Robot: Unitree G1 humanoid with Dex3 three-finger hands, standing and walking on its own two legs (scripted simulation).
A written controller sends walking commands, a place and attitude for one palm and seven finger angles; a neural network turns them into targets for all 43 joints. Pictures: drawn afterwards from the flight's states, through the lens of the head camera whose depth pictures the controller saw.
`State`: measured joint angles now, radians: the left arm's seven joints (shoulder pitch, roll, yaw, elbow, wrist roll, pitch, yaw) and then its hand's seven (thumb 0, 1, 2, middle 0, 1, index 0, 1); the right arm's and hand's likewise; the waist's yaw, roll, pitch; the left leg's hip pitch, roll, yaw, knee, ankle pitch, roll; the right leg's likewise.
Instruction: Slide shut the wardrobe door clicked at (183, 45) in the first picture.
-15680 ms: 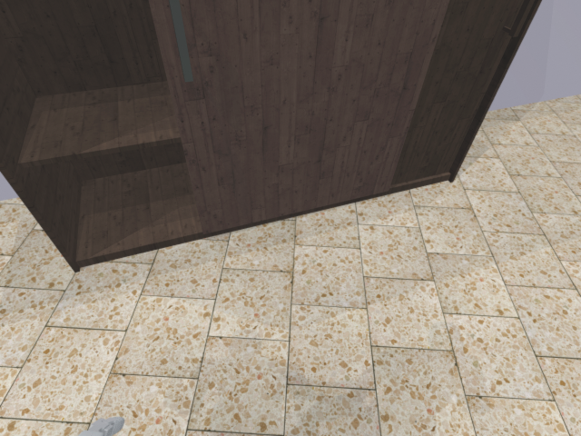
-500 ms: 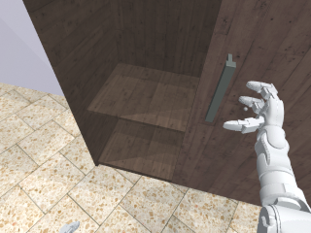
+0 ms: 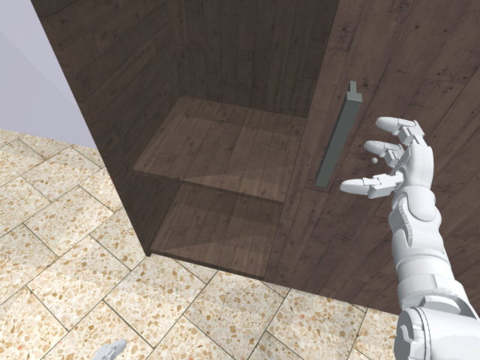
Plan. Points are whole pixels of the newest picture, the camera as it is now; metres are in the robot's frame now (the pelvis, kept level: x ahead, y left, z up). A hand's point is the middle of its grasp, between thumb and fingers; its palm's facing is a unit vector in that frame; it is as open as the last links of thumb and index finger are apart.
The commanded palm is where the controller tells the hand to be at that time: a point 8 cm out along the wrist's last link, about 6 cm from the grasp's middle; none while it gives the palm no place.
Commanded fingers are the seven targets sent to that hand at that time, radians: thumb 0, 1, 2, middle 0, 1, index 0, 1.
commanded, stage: move the hooked fingers beside the handle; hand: right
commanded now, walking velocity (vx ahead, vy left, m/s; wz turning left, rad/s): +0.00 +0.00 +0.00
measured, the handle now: (335, 138) +0.50 -0.12 +0.12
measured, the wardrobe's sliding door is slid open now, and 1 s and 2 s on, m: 0.51 0.51 0.51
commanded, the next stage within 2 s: feel for the door with the fingertips in 0.02 s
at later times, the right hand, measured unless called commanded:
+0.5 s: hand (348, 160) +0.43 -0.13 +0.13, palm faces +0.14 +0.99 +0.00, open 14.0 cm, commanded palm +0.40 -0.18 +0.12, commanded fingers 0.00 0.50 -0.30 0.30 1.20 0.30 1.20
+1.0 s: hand (350, 152) +0.45 -0.14 +0.13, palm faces +0.16 +0.99 +0.00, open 14.0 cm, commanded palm +0.42 -0.19 +0.12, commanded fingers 0.00 0.50 -0.30 0.30 1.20 0.30 1.20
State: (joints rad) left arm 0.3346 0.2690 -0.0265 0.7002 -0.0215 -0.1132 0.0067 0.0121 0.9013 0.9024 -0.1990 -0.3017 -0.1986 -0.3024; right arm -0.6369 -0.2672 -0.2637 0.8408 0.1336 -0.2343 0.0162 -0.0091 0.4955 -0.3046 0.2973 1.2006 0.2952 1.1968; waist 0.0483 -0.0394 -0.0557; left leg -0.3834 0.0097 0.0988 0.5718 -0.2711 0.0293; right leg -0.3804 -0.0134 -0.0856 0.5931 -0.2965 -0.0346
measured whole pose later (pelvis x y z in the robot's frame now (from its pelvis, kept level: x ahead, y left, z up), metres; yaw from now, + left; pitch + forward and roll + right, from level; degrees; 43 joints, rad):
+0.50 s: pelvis +0.00 +0.00 +0.00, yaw +0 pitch +5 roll +0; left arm 0.31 0.26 -0.02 0.70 -0.02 -0.12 0.00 0.01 0.90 0.90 -0.20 -0.30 -0.20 -0.30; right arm -0.65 -0.19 -0.21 0.82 0.12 -0.21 -0.07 -0.01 0.50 -0.30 0.30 1.20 0.30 1.20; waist 0.05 -0.04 -0.06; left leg -0.39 0.01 0.10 0.57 -0.27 0.03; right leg -0.38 -0.01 -0.09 0.59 -0.29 -0.03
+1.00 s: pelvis +0.00 +0.01 +0.00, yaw +0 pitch +6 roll +0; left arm 0.33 0.27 -0.02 0.72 -0.01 -0.10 0.00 0.01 0.90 0.90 -0.20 -0.30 -0.20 -0.30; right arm -0.75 -0.24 -0.26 0.97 0.11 -0.25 -0.05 -0.01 0.50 -0.30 0.30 1.20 0.30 1.20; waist 0.08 -0.03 -0.05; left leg -0.43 0.00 0.10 0.59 -0.27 0.04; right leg -0.42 -0.02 -0.08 0.61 -0.30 -0.03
